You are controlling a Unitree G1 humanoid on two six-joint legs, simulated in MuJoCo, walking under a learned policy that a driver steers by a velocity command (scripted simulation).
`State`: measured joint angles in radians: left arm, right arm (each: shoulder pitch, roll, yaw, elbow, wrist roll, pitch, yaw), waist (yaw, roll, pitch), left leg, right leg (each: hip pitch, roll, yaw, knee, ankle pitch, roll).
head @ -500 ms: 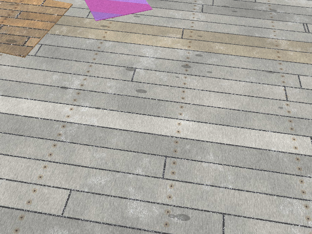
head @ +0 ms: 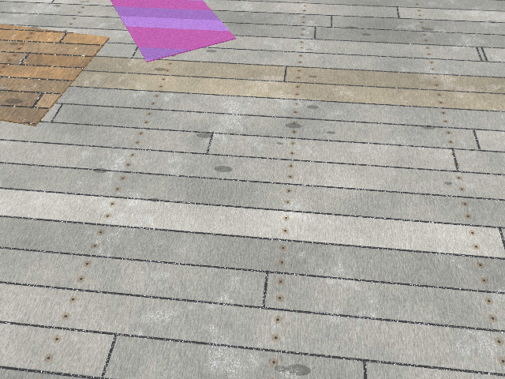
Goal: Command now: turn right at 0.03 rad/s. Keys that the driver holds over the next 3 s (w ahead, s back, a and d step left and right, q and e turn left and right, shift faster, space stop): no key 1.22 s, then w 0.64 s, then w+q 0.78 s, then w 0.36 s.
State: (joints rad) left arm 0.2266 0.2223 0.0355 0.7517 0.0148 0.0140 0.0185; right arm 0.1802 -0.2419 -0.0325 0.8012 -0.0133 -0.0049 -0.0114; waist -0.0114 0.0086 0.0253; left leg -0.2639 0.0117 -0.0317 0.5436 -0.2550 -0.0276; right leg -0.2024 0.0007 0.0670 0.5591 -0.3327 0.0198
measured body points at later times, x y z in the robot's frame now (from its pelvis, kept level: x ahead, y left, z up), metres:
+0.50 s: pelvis +0.00 -0.01 +0.00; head +0.01 -0.01 +0.45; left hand +0.07 +0.24 -0.14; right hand +0.06 -0.27 -0.14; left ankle +0.02 +0.14 -0.73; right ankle -0.02 -0.13 -0.73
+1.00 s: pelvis +0.00 +0.00 +0.00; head +0.01 +0.00 +0.45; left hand +0.01 +0.24 -0.15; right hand +0.02 -0.25 -0.15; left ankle +0.02 +0.14 -0.73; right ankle -0.02 -0.13 -0.73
